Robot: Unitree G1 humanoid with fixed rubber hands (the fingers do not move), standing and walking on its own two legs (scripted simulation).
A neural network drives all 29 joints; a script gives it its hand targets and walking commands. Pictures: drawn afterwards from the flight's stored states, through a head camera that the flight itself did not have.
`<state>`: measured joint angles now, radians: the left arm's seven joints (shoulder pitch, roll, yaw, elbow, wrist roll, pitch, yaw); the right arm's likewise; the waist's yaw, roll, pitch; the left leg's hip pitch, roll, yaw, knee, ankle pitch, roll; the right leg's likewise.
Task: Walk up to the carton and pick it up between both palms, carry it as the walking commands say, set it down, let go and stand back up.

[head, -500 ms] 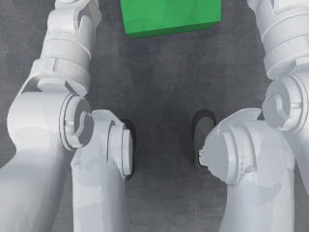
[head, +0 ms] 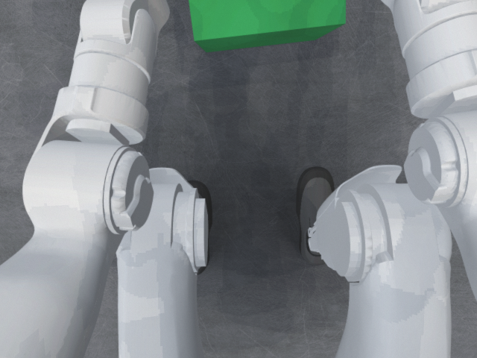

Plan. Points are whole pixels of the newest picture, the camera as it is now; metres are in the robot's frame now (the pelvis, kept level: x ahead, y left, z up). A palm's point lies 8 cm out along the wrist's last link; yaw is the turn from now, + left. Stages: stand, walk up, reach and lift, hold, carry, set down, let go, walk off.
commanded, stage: reach and lift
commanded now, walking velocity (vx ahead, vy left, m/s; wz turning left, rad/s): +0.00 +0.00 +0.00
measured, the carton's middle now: out of the picture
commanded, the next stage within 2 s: none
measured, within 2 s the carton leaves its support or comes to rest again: neither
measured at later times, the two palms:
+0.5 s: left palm out of the picture +0.55 +0.11 -0.09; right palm out of the picture +0.56 -0.15 -0.10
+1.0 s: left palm out of the picture +0.52 +0.12 -0.02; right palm out of the picture +0.54 -0.14 -0.03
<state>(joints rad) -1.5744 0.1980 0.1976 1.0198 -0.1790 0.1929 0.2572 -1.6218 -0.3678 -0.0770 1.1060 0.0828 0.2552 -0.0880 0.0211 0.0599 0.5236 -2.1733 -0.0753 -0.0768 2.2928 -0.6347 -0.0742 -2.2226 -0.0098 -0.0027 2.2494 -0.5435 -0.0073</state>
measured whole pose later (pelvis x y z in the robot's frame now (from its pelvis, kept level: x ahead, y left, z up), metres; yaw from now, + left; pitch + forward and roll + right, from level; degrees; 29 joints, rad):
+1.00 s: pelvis -0.04 +0.00 +0.08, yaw +0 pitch +25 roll -1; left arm -1.52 0.07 0.29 0.80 0.00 0.36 0.51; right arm -1.60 -0.32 -0.08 0.99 0.05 0.42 -0.19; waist 0.02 0.06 0.52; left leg -1.93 -0.07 -0.08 2.00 -0.51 -0.07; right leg -1.95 0.02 0.01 1.96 -0.44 0.02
